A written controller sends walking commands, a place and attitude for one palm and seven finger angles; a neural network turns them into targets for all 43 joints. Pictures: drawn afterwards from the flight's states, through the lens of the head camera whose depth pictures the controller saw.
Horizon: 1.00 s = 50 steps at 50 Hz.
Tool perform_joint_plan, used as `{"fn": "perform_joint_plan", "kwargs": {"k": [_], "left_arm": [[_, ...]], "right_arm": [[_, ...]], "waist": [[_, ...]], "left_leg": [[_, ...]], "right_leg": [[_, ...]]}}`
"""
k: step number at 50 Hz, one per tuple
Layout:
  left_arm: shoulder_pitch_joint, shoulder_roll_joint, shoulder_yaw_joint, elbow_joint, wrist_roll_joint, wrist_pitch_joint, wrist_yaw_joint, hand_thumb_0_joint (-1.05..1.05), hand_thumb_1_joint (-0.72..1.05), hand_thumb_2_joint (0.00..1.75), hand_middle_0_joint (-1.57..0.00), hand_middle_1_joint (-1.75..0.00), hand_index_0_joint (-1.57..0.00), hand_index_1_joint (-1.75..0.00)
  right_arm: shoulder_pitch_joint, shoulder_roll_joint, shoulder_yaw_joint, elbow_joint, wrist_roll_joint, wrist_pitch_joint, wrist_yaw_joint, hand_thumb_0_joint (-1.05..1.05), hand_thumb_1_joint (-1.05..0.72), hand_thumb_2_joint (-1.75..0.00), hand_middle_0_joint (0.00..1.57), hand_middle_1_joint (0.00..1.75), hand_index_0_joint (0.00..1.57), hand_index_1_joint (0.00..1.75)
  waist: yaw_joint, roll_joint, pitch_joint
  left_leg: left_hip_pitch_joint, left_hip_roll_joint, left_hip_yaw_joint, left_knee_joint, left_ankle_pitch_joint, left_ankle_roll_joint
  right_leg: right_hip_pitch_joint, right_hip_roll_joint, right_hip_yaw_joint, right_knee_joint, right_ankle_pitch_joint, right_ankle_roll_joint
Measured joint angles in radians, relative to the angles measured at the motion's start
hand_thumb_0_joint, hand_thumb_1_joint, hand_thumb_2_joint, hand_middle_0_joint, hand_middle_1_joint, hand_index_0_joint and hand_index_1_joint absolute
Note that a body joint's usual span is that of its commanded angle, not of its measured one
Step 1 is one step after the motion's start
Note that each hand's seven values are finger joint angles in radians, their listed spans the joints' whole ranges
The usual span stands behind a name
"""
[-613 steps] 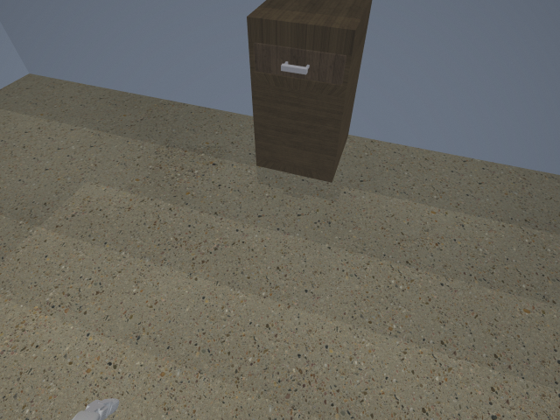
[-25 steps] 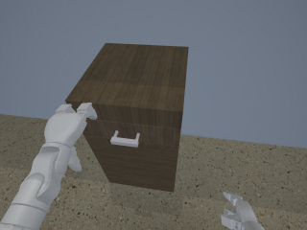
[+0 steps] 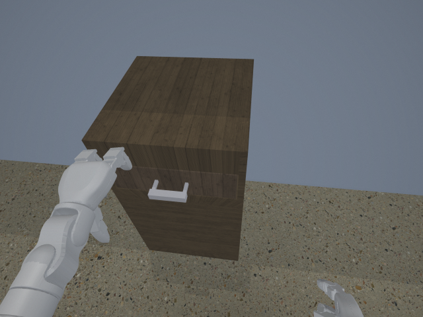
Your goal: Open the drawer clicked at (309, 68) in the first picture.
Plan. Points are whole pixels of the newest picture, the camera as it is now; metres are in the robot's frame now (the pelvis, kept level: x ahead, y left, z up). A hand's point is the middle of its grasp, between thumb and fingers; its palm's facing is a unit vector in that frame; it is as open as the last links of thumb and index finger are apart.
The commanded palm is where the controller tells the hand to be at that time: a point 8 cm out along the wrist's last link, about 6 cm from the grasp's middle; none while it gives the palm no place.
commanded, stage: move the hooked fingers above the handle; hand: left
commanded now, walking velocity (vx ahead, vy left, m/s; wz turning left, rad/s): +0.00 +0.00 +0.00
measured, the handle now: (169, 189) +0.47 +0.18 -0.15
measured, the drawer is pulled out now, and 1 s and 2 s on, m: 0.00 0.00 0.00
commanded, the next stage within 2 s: none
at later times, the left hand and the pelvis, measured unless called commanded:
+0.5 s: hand (134, 201) +0.34 +0.21 +0.01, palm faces -0.05 -0.12 -0.99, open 13.8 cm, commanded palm +0.32 +0.21 +0.07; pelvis +0.01 +0.00 -0.01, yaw +0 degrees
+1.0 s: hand (162, 201) +0.37 +0.16 -0.05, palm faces -0.10 -0.09 -0.99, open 13.8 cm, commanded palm +0.36 +0.19 +0.01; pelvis +0.00 -0.02 -0.03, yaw +0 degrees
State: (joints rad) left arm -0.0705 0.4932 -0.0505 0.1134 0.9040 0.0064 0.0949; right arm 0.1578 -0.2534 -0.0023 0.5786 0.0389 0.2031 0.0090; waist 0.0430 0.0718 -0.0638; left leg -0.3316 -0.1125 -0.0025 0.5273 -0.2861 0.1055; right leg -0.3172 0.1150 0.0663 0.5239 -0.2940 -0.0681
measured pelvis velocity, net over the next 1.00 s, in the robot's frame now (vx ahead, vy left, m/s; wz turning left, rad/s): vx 0.00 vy -0.02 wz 0.00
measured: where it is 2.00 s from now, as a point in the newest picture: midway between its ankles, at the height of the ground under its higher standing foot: outside the picture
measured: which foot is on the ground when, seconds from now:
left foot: down 0.00-1.00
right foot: down 0.00-1.00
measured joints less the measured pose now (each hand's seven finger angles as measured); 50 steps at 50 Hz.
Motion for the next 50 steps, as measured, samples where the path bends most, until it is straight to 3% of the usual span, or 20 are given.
{"fn": "perform_joint_plan", "kwargs": {"k": [6,12,17,22,28,34,38,43,46,50], "left_arm": [[0.033,-0.023,-0.04,-0.017,0.014,-0.053,-0.029,0.0,-0.49,0.3,-0.31,-1.2,-0.32,-1.2],[0.02,-0.046,-0.052,-0.003,0.068,-0.09,0.045,0.0,-0.49,0.3,-0.32,-1.2,-0.32,-1.2],[-0.029,-0.052,-0.041,0.066,0.09,-0.048,0.102,0.0,-0.49,0.3,-0.32,-1.2,-0.32,-1.2],[-0.079,-0.082,-0.076,0.149,0.081,-0.005,0.104,0.0,-0.49,0.3,-0.31,-1.2,-0.32,-1.2],[-0.107,-0.118,-0.119,0.211,0.112,-0.051,0.117,0.0,-0.49,0.3,-0.31,-1.2,-0.32,-1.2],[-0.159,-0.125,-0.094,0.299,0.159,-0.074,0.212,0.0,-0.49,0.3,-0.32,-1.2,-0.32,-1.2],[-0.21,-0.114,-0.066,0.393,0.161,-0.028,0.251,0.0,-0.49,0.3,-0.31,-1.2,-0.32,-1.2],[-0.243,-0.121,-0.091,0.477,0.137,0.003,0.233,0.0,-0.49,0.3,-0.31,-1.2,-0.32,-1.2],[-0.267,-0.137,-0.114,0.525,0.136,-0.033,0.217,0.0,-0.49,0.3,-0.31,-1.2,-0.32,-1.2],[-0.302,-0.149,-0.107,0.567,0.174,-0.121,0.245,0.0,-0.49,0.3,-0.31,-1.2,-0.32,-1.2]], "right_arm": [[-0.008,0.007,0.003,-0.021,-0.012,-0.008,0.005,0.01,-0.9,-0.9,0.2,0.29,0.2,0.3],[-0.02,0.013,-0.003,-0.035,-0.022,-0.01,0.007,0.01,-0.9,-0.9,0.2,0.29,0.2,0.3],[-0.016,0.017,-0.009,-0.027,-0.02,-0.007,0.009,0.01,-0.9,-0.9,0.2,0.29,0.2,0.3],[0.008,0.015,-0.015,-0.008,-0.016,-0.003,0.01,0.01,-0.9,-0.9,0.2,0.29,0.2,0.3],[0.033,0.021,-0.016,0.002,-0.026,0.002,0.008,0.01,-0.9,-0.9,0.21,0.29,0.2,0.3],[0.048,0.02,-0.019,0.003,-0.029,0.008,0.005,0.01,-0.9,-0.9,0.21,0.29,0.2,0.3],[0.059,0.015,-0.023,0.01,-0.024,0.011,0.004,0.01,-0.9,-0.9,0.2,0.29,0.2,0.3],[0.083,0.005,-0.036,0.024,-0.018,0.012,0.003,0.01,-0.9,-0.9,0.2,0.29,0.2,0.3],[0.09,0.006,-0.037,0.035,-0.02,0.011,-0.004,0.01,-0.9,-0.9,0.2,0.29,0.2,0.3],[0.089,0.013,-0.038,0.038,-0.033,0.003,-0.011,0.01,-0.9,-0.9,0.21,0.29,0.2,0.3]], "waist": [[0.002,-0.011,-0.004],[0.015,-0.023,-0.006],[0.011,-0.021,-0.02],[-0.003,-0.011,-0.037],[-0.022,-0.02,-0.048],[-0.037,-0.029,-0.057],[-0.045,-0.029,-0.064],[-0.053,-0.019,-0.078],[-0.059,-0.027,-0.082],[-0.074,-0.047,-0.092]], "left_leg": [[0.002,0.001,0.002,0.004,-0.008,0.001],[-0.056,0.004,0.011,0.055,-0.03,0.0],[-0.109,0.004,0.011,0.098,-0.047,-0.001],[-0.132,-0.003,0.001,0.117,-0.056,0.001],[-0.159,-0.003,0.008,0.136,-0.066,0.001],[-0.216,0.004,0.022,0.183,-0.086,-0.003],[-0.249,0.009,0.024,0.204,-0.092,-0.007],[-0.265,0.009,0.011,0.212,-0.094,-0.01],[-0.277,0.009,0.005,0.221,-0.097,-0.012],[-0.323,0.013,0.005,0.258,-0.109,-0.018]], "right_leg": [[0.003,0.001,0.003,0.001,-0.006,0.0],[-0.055,0.007,0.005,0.05,-0.024,-0.001],[-0.107,0.008,-0.001,0.092,-0.042,-0.001],[-0.128,0.002,-0.014,0.11,-0.056,0.002],[-0.158,0.003,-0.01,0.136,-0.068,0.0],[-0.22,0.013,-0.003,0.189,-0.084,-0.006],[-0.254,0.017,-0.005,0.209,-0.089,-0.01],[-0.264,0.018,-0.018,0.207,-0.088,-0.014],[-0.274,0.018,-0.026,0.213,-0.092,-0.017],[-0.321,0.023,-0.031,0.251,-0.103,-0.025]]}}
